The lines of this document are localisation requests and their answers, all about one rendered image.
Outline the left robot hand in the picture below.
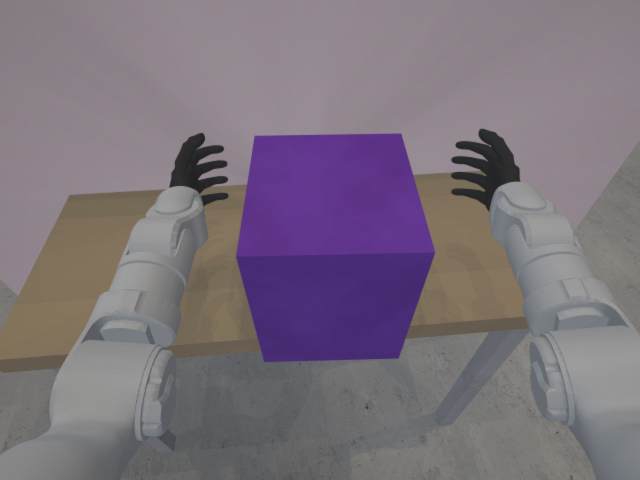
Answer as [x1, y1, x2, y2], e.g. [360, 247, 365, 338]
[169, 133, 228, 206]

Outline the left robot forearm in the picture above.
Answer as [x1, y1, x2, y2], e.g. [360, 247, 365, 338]
[49, 186, 208, 424]

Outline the robot left upper arm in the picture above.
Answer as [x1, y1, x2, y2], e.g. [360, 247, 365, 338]
[0, 340, 177, 480]

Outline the table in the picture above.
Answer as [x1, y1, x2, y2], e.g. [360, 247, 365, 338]
[0, 171, 530, 453]

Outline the carton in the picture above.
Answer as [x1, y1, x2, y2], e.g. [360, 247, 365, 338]
[236, 134, 435, 362]

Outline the right robot hand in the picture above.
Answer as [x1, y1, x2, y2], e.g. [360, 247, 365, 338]
[451, 129, 521, 211]

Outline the robot right upper arm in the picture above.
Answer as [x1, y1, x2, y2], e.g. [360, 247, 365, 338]
[529, 325, 640, 480]

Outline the right robot forearm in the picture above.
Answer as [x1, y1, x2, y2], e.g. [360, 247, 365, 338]
[489, 182, 640, 338]

